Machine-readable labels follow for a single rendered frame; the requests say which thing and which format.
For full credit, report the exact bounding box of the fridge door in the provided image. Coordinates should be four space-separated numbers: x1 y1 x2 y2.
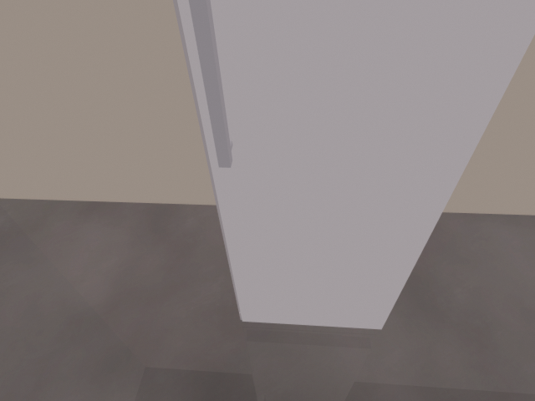
177 0 535 329

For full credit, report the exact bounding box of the handle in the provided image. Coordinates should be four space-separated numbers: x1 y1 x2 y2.
189 0 232 168

